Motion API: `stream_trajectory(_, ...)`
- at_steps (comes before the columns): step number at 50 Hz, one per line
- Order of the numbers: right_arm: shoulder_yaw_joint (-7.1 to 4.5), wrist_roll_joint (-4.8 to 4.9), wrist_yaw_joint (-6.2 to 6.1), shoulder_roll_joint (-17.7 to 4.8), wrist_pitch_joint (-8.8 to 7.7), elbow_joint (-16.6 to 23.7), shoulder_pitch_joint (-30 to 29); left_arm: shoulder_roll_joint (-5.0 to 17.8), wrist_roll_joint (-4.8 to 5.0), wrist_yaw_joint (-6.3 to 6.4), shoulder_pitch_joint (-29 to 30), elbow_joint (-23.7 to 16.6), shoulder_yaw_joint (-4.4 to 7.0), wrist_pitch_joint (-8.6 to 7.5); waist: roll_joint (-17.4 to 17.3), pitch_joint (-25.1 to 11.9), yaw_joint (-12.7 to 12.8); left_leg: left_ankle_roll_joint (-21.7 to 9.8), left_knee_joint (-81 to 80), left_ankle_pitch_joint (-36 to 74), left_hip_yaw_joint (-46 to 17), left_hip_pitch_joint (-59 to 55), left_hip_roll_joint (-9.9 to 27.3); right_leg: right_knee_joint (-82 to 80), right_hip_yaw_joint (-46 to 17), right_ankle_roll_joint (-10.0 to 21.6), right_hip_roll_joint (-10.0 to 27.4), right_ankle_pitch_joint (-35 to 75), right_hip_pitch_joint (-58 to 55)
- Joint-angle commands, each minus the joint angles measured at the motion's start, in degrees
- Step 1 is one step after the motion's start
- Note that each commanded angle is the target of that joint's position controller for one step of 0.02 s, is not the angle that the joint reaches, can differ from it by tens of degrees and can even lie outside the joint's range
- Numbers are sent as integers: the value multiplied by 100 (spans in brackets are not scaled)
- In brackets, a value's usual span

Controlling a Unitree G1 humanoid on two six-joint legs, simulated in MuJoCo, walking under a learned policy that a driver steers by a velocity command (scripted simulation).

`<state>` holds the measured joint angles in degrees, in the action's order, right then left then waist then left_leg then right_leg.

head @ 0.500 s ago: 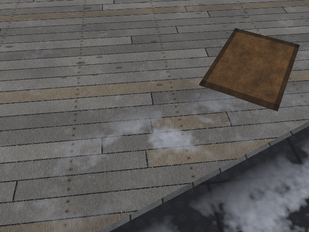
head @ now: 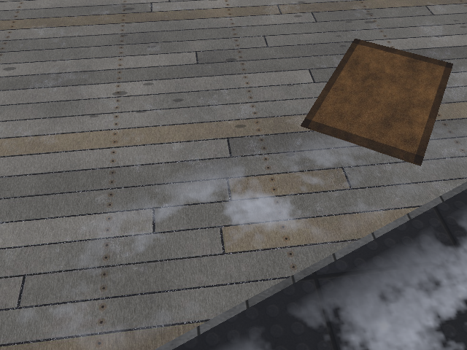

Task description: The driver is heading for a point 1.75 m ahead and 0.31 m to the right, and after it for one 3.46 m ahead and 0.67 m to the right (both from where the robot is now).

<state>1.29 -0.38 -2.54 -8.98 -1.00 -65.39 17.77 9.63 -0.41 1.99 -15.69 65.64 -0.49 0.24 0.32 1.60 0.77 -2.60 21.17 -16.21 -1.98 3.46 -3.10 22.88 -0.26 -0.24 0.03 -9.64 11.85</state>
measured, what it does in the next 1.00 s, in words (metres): stands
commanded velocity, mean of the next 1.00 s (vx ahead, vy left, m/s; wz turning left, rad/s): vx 0.00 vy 0.00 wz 0.00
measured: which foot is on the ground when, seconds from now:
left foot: down 0.00-1.00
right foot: down 0.00-1.00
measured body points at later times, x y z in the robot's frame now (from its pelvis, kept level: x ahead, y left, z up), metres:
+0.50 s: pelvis +0.01 +0.00 +0.00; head +0.02 +0.01 +0.45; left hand -0.01 +0.22 -0.17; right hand -0.02 -0.21 -0.16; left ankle -0.05 +0.09 -0.74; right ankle +0.03 -0.12 -0.74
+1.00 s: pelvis +0.01 +0.01 +0.00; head +0.02 +0.01 +0.45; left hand -0.02 +0.22 -0.17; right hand -0.03 -0.20 -0.16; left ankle -0.05 +0.09 -0.74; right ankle +0.03 -0.12 -0.74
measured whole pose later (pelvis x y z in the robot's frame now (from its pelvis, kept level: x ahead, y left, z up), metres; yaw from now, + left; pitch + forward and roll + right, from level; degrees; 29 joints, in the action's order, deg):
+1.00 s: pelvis +0.01 +0.01 +0.00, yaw +0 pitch -1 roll +0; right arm 1.0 -0.5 -3.0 -6.8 -1.5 -65.1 21.3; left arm 7.7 -0.3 2.5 -17.1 67.7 -0.2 0.4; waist 0.2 1.7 0.5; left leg -3.4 21.4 -17.5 -1.9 2.5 -3.5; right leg 23.7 -0.4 -0.9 0.4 -11.3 11.2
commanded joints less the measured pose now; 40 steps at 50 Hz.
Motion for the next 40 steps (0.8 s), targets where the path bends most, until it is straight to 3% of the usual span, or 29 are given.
stream_trajectory(1, -66, -2, -21, -461, -23, 31, 451, 447, 1, 22, -353, -15, 68, -15, -65, 256, 2, -120, -431, 1199, -531, 645, 732, -188, -453, 186, 499, 748, -340)
stream_trajectory(40, -79, -10, -52, -224, -56, 25, 869, 225, 8, 61, -538, 184, 77, 3, -84, 367, -18, -126, -397, 1423, -510, 599, 744, -110, -410, 150, 501, 782, -342)
Velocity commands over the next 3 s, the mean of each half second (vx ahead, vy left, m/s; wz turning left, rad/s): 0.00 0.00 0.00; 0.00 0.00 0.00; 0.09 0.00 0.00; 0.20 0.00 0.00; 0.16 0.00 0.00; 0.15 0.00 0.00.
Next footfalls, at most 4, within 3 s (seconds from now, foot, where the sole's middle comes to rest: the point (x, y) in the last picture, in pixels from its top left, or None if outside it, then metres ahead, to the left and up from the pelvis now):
1.60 right None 0.18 -0.13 -0.78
2.02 left None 0.38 0.06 -0.78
2.90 right None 0.51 -0.12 -0.78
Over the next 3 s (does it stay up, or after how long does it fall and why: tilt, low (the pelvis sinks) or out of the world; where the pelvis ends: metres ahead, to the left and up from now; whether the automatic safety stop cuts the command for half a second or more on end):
stays up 0.42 -0.02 -0.01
